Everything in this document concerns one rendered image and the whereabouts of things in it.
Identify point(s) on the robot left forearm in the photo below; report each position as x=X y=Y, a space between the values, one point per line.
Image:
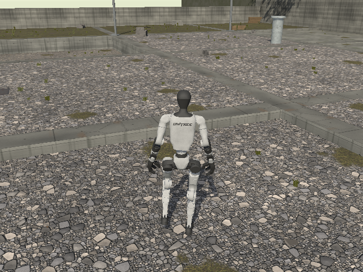
x=154 y=151

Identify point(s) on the right robot foot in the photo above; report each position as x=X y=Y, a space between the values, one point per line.
x=188 y=230

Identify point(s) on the robot left hand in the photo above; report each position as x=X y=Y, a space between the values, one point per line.
x=150 y=166

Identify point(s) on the robot right hand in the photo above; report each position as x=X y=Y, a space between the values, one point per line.
x=210 y=167

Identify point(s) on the robot right upper arm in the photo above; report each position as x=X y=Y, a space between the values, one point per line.
x=200 y=120

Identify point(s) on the robot right forearm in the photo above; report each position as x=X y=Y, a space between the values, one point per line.
x=208 y=153

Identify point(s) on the robot left upper arm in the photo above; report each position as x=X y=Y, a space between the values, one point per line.
x=162 y=128

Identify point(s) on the robot left thigh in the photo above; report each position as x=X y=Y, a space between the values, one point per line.
x=167 y=166

